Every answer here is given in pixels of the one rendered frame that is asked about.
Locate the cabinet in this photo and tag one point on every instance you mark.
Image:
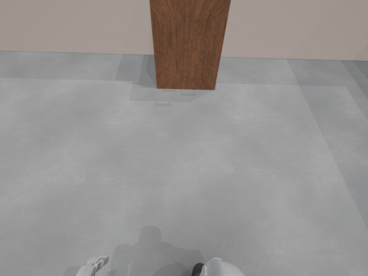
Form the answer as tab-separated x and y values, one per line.
188	38

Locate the robot right thigh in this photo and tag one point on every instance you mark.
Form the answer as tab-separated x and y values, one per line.
220	268

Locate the robot left hand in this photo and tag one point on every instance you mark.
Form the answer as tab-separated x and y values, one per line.
92	266

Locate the right robot foot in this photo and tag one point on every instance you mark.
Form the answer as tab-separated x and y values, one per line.
197	269

